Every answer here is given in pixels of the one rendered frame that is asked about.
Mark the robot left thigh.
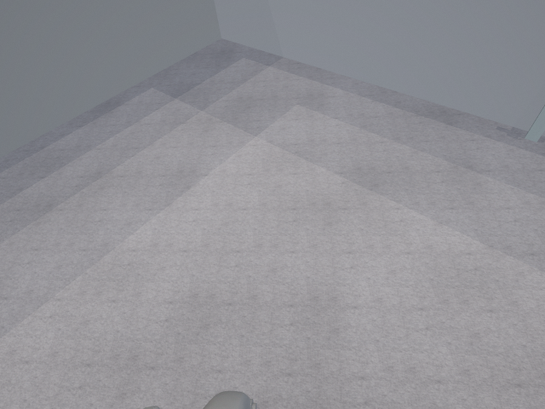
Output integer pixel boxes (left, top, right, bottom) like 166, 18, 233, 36
203, 391, 257, 409

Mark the panel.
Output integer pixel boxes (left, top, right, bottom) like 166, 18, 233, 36
525, 105, 545, 142

